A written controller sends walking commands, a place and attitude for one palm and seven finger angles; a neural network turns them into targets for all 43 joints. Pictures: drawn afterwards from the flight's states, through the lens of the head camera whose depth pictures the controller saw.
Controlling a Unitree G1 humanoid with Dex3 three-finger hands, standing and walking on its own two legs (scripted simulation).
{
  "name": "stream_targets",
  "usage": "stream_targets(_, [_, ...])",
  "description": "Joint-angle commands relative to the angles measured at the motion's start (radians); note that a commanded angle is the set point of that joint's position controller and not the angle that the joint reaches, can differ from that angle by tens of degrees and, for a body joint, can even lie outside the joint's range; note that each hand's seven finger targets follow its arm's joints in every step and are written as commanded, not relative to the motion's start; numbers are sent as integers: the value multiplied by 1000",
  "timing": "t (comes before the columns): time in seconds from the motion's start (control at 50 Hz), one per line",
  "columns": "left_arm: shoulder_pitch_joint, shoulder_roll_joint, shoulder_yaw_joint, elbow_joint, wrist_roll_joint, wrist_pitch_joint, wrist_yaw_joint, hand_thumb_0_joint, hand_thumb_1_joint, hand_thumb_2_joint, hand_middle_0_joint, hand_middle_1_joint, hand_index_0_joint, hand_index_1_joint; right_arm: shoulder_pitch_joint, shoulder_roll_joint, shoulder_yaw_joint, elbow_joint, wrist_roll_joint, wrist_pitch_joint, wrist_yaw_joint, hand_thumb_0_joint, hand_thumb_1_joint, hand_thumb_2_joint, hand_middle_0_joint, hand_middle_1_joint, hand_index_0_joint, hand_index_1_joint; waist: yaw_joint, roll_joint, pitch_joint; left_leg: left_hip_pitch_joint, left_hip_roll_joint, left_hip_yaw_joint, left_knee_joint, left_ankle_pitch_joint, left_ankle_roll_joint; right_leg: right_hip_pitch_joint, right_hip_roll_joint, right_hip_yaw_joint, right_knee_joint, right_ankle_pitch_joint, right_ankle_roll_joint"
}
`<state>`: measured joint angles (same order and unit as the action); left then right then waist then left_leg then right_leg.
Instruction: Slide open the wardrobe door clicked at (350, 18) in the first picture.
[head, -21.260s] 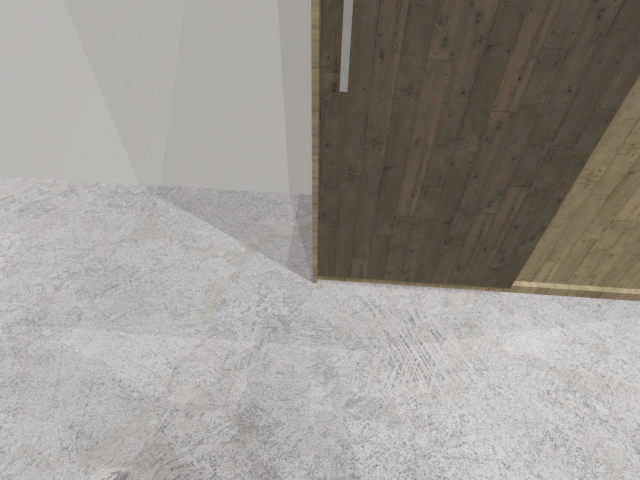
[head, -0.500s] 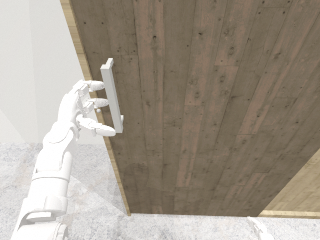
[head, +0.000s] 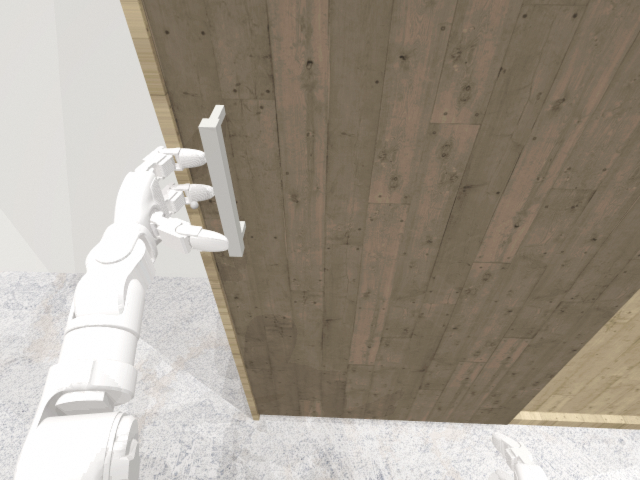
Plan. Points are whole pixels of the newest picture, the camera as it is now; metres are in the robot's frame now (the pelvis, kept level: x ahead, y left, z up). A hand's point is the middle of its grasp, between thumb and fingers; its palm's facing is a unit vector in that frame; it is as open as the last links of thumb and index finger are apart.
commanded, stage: slide the fingers in behind the handle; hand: left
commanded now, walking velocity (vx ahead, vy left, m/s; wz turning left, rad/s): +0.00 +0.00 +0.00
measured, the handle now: (228, 187) +0.44 +0.14 +0.16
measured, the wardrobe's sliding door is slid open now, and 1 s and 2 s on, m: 0.00 0.00 0.00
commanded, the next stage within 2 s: grip the handle and tug to test in 1.84 s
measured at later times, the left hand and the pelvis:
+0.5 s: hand (195, 218) +0.37 +0.17 +0.16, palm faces +0.05 -1.00 +0.00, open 13.9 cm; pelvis +0.00 +0.00 +0.00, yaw -1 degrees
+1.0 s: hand (222, 213) +0.39 +0.14 +0.16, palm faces +0.05 -1.00 -0.01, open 13.9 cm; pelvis +0.01 +0.00 +0.00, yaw -1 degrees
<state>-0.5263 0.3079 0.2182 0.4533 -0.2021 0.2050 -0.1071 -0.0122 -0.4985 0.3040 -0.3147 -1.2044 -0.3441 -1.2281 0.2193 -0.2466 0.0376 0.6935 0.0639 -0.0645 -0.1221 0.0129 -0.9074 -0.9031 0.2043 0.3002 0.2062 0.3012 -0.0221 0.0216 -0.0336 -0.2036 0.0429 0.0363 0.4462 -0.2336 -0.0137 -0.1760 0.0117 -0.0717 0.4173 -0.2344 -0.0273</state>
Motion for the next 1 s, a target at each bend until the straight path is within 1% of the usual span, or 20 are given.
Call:
stream_targets(0.0, [-506,207,58,-191,0,-106,7,0,-500,300,-300,-1200,-300,-1200,-70,-133,-55,-121,5,-56,-8,0,-900,-900,200,300,200,300,-20,-20,-241,106,-32,-11,-25,184,41,21,-6,50,-53,227,14])
stream_targets(0.02, [-493,244,84,-169,5,-107,9,0,-500,300,-300,-1200,-300,-1200,-65,-141,-55,-117,5,-51,-8,0,-900,-900,200,300,200,300,-14,-8,-233,102,-32,-11,-29,178,40,27,-7,52,-55,217,14])
stream_targets(0.04, [-532,195,32,-208,5,-113,4,0,-500,300,-300,-1200,-300,-1200,-67,-132,-54,-126,6,-55,-6,0,-900,-900,200,300,200,300,-22,8,-250,109,-34,-11,-32,183,42,28,-10,49,-54,223,13])
stream_targets(0.1, [-492,169,27,-224,-3,-116,2,0,-500,300,-300,-1200,-300,-1200,-65,-129,-60,-127,11,-63,-2,0,-900,-900,200,300,200,300,-10,29,-273,129,-33,-14,-26,214,39,36,-2,43,-48,246,6])
stream_targets(0.14, [-444,196,50,-243,-5,-117,1,0,-500,300,-300,-1200,-300,-1200,-69,-135,-61,-136,11,-62,-2,0,-900,-900,200,300,200,300,3,4,-280,125,-30,-14,-34,224,41,59,-4,41,-46,261,8])
stream_targets(0.18, [-425,148,20,-266,-11,-118,0,0,-500,300,-300,-1200,-300,-1200,-75,-127,-61,-140,13,-68,1,0,-900,-900,200,300,200,300,3,-2,-276,130,-31,-13,-33,233,41,59,0,38,-44,270,6])
stream_targets(0.22, [-362,212,80,-264,-13,-115,2,0,-500,300,-300,-1200,-300,-1200,-75,-141,-63,-139,11,-65,0,0,-900,-900,200,300,200,300,17,-34,-265,121,-28,-13,-40,228,43,73,1,39,-46,270,9])
stream_targets(0.28, [-352,149,35,-290,-13,-98,4,0,-500,300,-300,-1200,-300,-1200,-88,-127,-58,-147,14,-67,4,0,-900,-900,200,300,200,300,14,-28,-233,111,-30,-8,-43,216,41,52,0,38,-50,257,11])
stream_targets(0.32, [-267,192,84,-290,-8,-80,13,0,-500,300,-300,-1200,-300,-1200,-95,-138,-59,-154,11,-60,6,0,-900,-900,200,300,200,300,36,-34,-227,108,-28,-6,-47,225,41,70,1,36,-47,261,9])
stream_targets(0.36, [-298,123,20,-345,-5,-70,16,0,-500,300,-300,-1200,-300,-1200,-112,-120,-52,-166,14,-61,8,0,-900,-900,200,300,200,300,21,-28,-212,110,-29,-1,-49,214,41,53,-2,36,-53,248,13])
stream_targets(0.42, [-310,167,52,-361,-1,-56,29,0,-500,300,-300,-1200,-300,-1200,-117,-131,-52,-159,11,-54,5,0,-900,-900,200,300,200,300,17,-14,-182,114,-27,-6,-49,187,40,34,2,40,-65,208,12])
stream_targets(0.48, [-411,89,-30,-391,4,-58,32,0,-500,300,-300,-1200,-300,-1200,-129,-115,-46,-157,12,-58,2,0,-900,-900,200,300,200,300,-11,1,-170,130,-29,-11,-46,162,40,-5,4,37,-73,165,12])
stream_targets(0.52, [-421,139,11,-373,6,-60,42,0,-500,300,-300,-1200,-300,-1200,-129,-124,-48,-146,8,-58,-3,0,-900,-900,200,300,200,300,-6,2,-176,139,-28,-16,-46,146,40,-6,6,41,-79,138,10])
stream_targets(0.56, [-484,52,-72,-361,6,-62,41,0,-500,300,-300,-1200,-300,-1200,-132,-109,-40,-141,8,-63,-3,0,-900,-900,200,300,200,300,-29,5,-180,149,-31,-19,-42,142,39,-24,3,38,-78,135,11])
stream_targets(0.68, [-453,28,-72,-268,11,-43,58,0,-500,300,-300,-1200,-300,-1200,-121,-112,-42,-133,2,-56,1,0,-900,-900,200,300,200,300,-7,-18,-229,149,-32,-29,-44,178,31,7,4,25,-61,169,4])
stream_targets(0.72, [-365,80,-7,-232,10,-30,70,0,-500,300,-300,-1200,-300,-1200,-118,-123,-44,-137,-2,-44,5,0,-900,-900,200,300,200,300,23,-37,-242,131,-33,-24,-49,198,31,43,3,27,-58,196,4])
stream_targets(0.78, [-344,76,9,-253,15,-26,87,0,-500,300,-300,-1200,-300,-1200,-120,-110,-44,-151,-3,-35,7,0,-900,-900,200,300,200,300,30,-80,-248,116,-31,-8,-47,242,34,75,-2,30,-47,271,10])
stream_targets(0.82, [-329,123,45,-292,28,-40,102,0,-500,300,-300,-1200,-300,-1200,-117,-115,-47,-159,-7,-28,11,0,-900,-900,200,300,200,300,41,-75,-259,116,-28,-9,-50,262,35,98,-3,35,-43,295,10])
stream_targets(0.88, [-303,19,-50,-346,39,-45,100,0,-500,300,-300,-1200,-300,-1200,-120,-100,-47,-169,-2,-28,19,0,-900,-900,200,300,200,300,27,-36,-229,134,-27,0,-41,287,34,73,1,29,-39,319,8])
stream_targets(0.98, [-347,45,-44,-431,22,-49,83,0,-500,300,-300,-1200,-300,-1200,-132,-103,-51,-165,0,-33,10,0,-900,-900,200,300,200,300,12,-42,-231,154,-30,1,-39,266,41,73,5,36,-52,319,12])
